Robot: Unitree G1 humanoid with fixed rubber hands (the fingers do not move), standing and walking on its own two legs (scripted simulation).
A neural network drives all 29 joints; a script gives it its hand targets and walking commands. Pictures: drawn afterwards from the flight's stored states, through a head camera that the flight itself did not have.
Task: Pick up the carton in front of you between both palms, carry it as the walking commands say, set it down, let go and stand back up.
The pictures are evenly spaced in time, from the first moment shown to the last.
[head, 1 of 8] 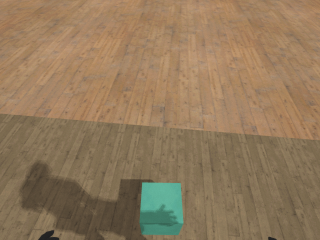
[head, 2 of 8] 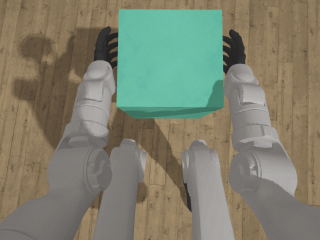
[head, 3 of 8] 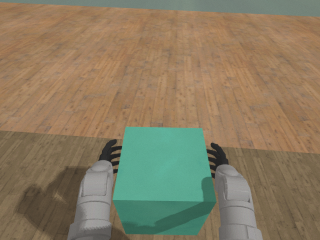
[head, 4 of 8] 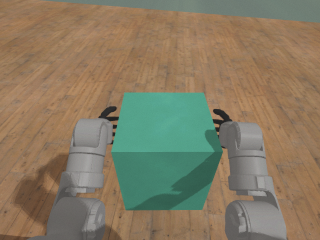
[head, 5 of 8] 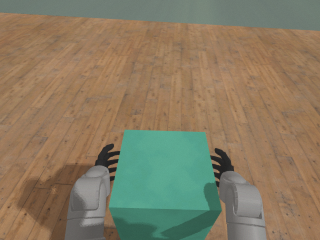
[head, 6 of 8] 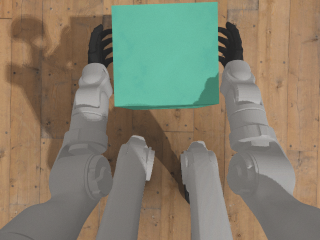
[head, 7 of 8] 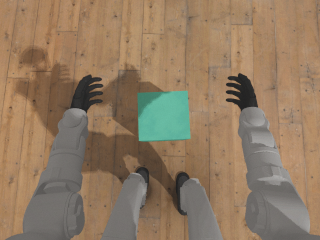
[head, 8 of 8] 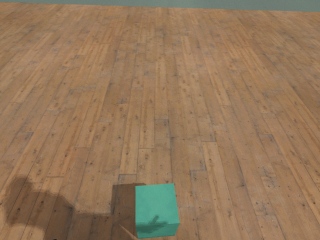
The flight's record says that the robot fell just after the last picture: no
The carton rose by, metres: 0.70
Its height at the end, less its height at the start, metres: -0.12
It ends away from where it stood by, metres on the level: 2.26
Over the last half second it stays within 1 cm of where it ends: yes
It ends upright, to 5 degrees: yes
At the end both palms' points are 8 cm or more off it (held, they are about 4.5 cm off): yes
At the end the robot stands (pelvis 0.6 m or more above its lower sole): yes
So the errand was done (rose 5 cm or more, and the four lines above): yes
